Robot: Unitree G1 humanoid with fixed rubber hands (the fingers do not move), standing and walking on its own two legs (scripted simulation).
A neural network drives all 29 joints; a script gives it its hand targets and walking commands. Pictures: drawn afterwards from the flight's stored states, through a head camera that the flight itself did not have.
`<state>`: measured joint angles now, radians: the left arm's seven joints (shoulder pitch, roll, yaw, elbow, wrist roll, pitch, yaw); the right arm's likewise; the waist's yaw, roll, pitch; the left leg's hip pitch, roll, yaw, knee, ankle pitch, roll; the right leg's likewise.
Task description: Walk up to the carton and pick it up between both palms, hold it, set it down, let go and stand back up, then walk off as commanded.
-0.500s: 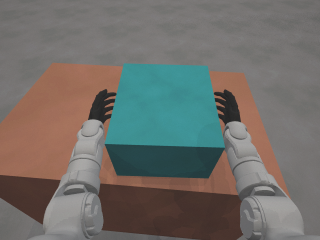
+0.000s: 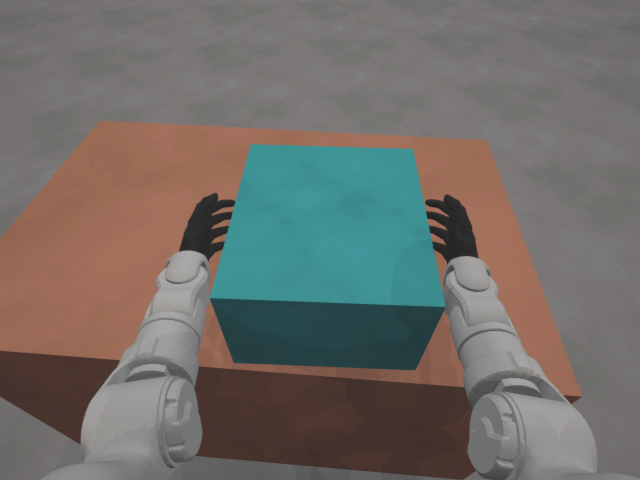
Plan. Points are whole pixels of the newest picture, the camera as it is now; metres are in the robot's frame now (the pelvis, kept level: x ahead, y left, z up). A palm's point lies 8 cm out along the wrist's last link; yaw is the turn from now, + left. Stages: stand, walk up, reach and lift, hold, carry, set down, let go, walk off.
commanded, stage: set down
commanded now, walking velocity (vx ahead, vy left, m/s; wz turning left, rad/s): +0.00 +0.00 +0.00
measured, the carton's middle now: (328, 250) +0.43 -0.03 +0.03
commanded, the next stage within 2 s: none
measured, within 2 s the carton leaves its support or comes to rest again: rests again in 1.22 s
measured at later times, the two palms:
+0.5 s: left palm (203, 244) +0.44 +0.15 +0.05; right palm (449, 251) +0.39 -0.20 +0.06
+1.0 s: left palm (215, 262) +0.44 +0.15 +0.00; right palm (442, 272) +0.39 -0.20 +0.00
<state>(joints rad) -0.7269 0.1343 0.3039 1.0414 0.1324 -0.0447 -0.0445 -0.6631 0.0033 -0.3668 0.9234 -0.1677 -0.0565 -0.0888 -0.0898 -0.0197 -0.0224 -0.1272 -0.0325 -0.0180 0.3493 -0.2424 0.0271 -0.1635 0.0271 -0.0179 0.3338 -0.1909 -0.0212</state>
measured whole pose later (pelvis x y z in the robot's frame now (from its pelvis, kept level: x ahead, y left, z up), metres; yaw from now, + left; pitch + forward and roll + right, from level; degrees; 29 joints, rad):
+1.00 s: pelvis +0.03 +0.00 +0.00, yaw +0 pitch +12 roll -1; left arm -0.74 0.14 0.31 1.14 0.14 -0.28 -0.04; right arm -0.66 0.02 -0.46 1.07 -0.22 -0.36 -0.09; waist -0.11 -0.02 -0.02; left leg -0.32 -0.03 -0.02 0.38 -0.25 0.01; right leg -0.34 0.03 -0.03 0.33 -0.20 -0.01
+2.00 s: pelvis +0.01 +0.00 -0.01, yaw +1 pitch +17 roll -1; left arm -0.84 0.15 0.31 1.31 0.14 -0.43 -0.02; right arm -0.70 0.00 -0.53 1.15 -0.23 -0.47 -0.07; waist -0.12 -0.02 -0.06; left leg -0.47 -0.02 -0.02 0.43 -0.24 0.02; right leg -0.46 0.03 -0.06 0.33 -0.16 -0.02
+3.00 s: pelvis -0.02 +0.02 -0.02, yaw +0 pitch +27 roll -3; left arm -1.00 0.20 0.18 1.52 0.04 -0.42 0.06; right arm -0.83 -0.14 -0.36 1.40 -0.04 -0.53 -0.09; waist -0.12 0.01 -0.23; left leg -0.77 -0.02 -0.02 0.55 -0.24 0.03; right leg -0.72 0.03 -0.06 0.37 -0.12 0.00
